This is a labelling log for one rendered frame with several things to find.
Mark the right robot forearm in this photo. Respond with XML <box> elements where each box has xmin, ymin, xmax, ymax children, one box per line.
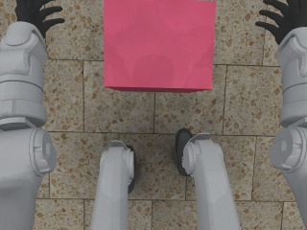
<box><xmin>276</xmin><ymin>27</ymin><xmax>307</xmax><ymax>128</ymax></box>

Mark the left robot shin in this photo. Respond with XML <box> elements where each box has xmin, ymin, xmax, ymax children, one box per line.
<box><xmin>100</xmin><ymin>140</ymin><xmax>131</xmax><ymax>185</ymax></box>

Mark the robot left foot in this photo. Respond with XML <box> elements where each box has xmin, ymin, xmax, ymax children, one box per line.
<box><xmin>127</xmin><ymin>146</ymin><xmax>136</xmax><ymax>194</ymax></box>

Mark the right robot upper arm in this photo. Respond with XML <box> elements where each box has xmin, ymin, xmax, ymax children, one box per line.
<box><xmin>269</xmin><ymin>126</ymin><xmax>307</xmax><ymax>230</ymax></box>

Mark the robot left hand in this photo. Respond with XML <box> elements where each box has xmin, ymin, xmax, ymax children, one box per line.
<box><xmin>14</xmin><ymin>0</ymin><xmax>65</xmax><ymax>38</ymax></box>

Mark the left robot forearm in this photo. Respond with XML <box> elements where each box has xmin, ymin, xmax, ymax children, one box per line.
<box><xmin>0</xmin><ymin>21</ymin><xmax>48</xmax><ymax>132</ymax></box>

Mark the left robot upper arm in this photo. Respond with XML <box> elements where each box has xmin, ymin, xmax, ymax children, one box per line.
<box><xmin>0</xmin><ymin>127</ymin><xmax>58</xmax><ymax>230</ymax></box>

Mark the robot right hand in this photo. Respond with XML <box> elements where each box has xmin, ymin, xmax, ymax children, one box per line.
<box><xmin>255</xmin><ymin>0</ymin><xmax>307</xmax><ymax>45</ymax></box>

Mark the carton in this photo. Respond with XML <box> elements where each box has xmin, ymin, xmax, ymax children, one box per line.
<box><xmin>104</xmin><ymin>0</ymin><xmax>217</xmax><ymax>93</ymax></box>

